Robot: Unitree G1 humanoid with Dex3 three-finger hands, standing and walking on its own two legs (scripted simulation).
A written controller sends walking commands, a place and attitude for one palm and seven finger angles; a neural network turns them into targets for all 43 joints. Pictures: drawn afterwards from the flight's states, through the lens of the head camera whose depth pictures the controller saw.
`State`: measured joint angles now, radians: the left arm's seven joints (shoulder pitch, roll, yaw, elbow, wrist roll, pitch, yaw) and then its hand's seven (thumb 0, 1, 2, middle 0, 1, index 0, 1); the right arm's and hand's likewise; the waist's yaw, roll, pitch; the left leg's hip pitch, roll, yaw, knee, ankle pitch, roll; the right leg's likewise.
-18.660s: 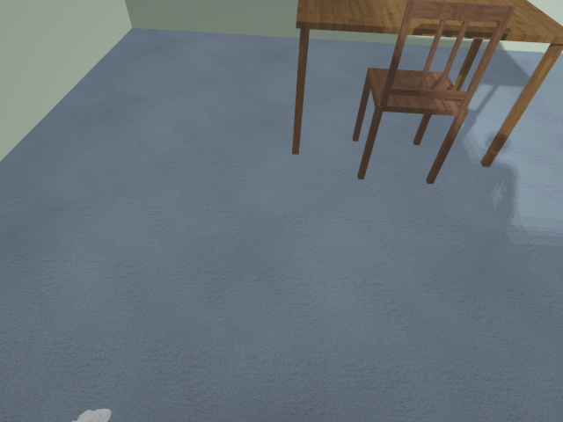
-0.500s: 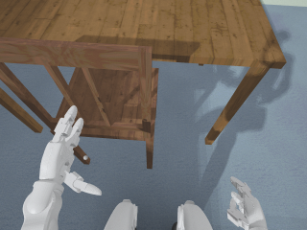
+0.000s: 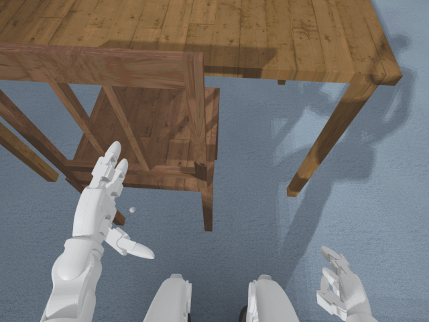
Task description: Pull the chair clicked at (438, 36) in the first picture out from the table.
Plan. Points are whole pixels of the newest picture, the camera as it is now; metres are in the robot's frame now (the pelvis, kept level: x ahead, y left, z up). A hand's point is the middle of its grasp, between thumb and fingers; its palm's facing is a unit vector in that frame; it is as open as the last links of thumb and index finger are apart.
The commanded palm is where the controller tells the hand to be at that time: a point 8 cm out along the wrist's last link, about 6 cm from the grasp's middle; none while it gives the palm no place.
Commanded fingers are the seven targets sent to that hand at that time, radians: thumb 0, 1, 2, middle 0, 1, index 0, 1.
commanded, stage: aim the fingers beside a spindle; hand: left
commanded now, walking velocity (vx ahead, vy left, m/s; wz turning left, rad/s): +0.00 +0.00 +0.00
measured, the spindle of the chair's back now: (91, 131) +0.46 +0.28 +0.02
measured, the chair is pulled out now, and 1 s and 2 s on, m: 0.00 0.00 0.00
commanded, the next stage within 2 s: none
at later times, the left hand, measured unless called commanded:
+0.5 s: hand (126, 205) +0.30 +0.17 +0.04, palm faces +0.00 -1.00 -0.06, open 17.0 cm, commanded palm +0.28 +0.22 +0.03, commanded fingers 0.00 -0.50 0.30 -0.06 -0.08 -0.06 -0.08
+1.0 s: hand (135, 212) +0.30 +0.16 +0.02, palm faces -0.06 -1.00 -0.02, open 17.0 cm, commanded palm +0.28 +0.21 +0.03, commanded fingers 0.00 -0.50 0.30 -0.06 -0.08 -0.06 -0.08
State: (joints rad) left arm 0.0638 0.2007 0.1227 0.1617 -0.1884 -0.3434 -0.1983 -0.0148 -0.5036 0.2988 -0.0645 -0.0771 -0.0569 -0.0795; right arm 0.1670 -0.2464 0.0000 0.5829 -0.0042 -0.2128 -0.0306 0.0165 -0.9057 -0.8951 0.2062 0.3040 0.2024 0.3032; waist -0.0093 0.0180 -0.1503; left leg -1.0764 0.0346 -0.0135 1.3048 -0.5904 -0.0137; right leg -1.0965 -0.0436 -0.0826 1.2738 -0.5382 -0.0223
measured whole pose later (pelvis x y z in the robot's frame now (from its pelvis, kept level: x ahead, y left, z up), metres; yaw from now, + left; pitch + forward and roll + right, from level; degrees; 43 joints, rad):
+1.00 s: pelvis +0.00 +0.01 +0.00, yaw +0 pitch +21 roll -1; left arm 0.03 0.19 0.10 0.27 -0.19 -0.33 -0.20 -0.01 -0.50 0.30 -0.06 -0.08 -0.05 -0.08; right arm 0.20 -0.25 0.00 0.59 0.01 -0.18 -0.02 0.02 -0.91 -0.90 0.21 0.30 0.20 0.30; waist -0.01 0.04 -0.17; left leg -1.08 0.03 -0.01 1.30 -0.58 0.00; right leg -1.10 -0.05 -0.07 1.26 -0.53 -0.01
